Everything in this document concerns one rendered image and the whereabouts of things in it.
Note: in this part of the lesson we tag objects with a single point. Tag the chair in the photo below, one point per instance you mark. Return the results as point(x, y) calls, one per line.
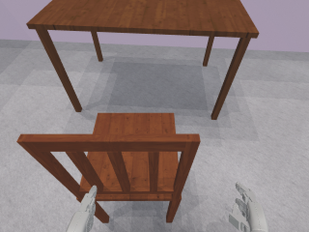
point(131, 157)

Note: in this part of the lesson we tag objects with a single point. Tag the table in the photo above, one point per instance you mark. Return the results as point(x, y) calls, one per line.
point(204, 18)

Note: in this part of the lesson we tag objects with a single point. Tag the robot left hand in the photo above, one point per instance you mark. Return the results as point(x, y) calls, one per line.
point(83, 220)

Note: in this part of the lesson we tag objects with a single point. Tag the robot right hand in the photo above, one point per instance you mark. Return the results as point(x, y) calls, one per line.
point(252, 215)

